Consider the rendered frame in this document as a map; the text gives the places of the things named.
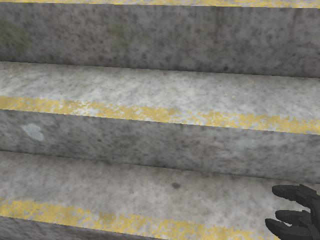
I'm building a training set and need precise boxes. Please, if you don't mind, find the robot right hand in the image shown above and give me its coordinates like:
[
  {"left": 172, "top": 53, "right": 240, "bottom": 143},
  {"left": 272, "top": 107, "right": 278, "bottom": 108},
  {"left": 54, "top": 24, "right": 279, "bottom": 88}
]
[{"left": 265, "top": 184, "right": 320, "bottom": 240}]

